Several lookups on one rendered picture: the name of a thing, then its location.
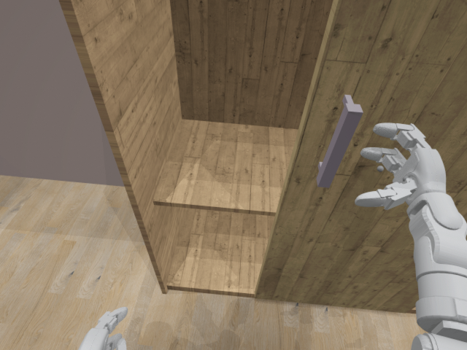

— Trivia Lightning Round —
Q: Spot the robot right upper arm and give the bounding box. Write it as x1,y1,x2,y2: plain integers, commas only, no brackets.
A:
411,332,467,350

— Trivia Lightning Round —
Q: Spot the robot left hand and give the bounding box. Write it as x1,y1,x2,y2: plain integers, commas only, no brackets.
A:
78,307,128,350

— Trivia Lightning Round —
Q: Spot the wardrobe door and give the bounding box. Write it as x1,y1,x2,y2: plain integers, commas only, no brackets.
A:
255,0,467,313

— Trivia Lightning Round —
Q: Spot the handle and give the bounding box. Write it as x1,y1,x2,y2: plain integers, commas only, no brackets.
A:
317,95,363,188

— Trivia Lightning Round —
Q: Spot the robot right hand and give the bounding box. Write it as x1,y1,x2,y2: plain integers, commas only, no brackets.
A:
355,122,446,210

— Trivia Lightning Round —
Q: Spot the right robot forearm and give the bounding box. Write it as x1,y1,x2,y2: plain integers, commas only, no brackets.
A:
406,192,467,343

